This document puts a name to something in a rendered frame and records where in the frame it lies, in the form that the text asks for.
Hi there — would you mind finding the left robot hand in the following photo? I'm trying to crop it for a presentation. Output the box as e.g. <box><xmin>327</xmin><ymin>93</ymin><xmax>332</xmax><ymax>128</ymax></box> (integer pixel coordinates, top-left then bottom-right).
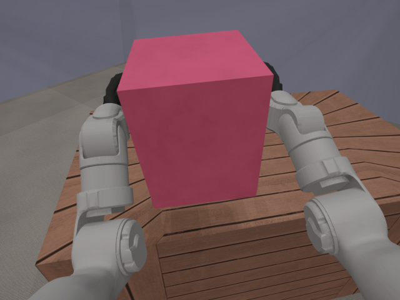
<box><xmin>103</xmin><ymin>72</ymin><xmax>123</xmax><ymax>106</ymax></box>

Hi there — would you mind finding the robot left upper arm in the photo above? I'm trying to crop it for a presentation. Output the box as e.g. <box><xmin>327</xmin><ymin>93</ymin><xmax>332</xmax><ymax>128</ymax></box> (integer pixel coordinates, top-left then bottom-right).
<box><xmin>28</xmin><ymin>218</ymin><xmax>148</xmax><ymax>300</ymax></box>

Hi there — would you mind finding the carton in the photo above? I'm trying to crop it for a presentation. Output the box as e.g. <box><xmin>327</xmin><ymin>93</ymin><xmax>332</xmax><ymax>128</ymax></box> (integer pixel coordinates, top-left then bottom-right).
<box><xmin>117</xmin><ymin>30</ymin><xmax>274</xmax><ymax>209</ymax></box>

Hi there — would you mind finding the pedestal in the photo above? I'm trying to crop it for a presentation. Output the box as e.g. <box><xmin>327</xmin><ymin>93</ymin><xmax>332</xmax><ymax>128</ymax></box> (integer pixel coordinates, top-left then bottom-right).
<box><xmin>35</xmin><ymin>89</ymin><xmax>400</xmax><ymax>300</ymax></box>

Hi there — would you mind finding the right robot forearm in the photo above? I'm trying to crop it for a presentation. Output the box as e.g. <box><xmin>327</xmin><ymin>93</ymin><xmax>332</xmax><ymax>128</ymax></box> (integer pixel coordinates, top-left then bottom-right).
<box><xmin>266</xmin><ymin>91</ymin><xmax>388</xmax><ymax>235</ymax></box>

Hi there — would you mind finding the left robot forearm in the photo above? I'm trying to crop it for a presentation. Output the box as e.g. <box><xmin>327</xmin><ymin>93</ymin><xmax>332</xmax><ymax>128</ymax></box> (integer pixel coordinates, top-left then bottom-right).
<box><xmin>71</xmin><ymin>103</ymin><xmax>134</xmax><ymax>269</ymax></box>

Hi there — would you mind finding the robot right upper arm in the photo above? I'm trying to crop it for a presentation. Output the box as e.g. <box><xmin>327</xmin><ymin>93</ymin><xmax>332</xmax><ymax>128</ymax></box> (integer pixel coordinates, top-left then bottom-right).
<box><xmin>304</xmin><ymin>187</ymin><xmax>400</xmax><ymax>300</ymax></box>

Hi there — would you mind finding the right robot hand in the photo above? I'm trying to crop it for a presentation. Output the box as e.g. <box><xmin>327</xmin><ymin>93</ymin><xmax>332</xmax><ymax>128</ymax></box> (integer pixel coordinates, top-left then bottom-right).
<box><xmin>264</xmin><ymin>62</ymin><xmax>283</xmax><ymax>92</ymax></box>

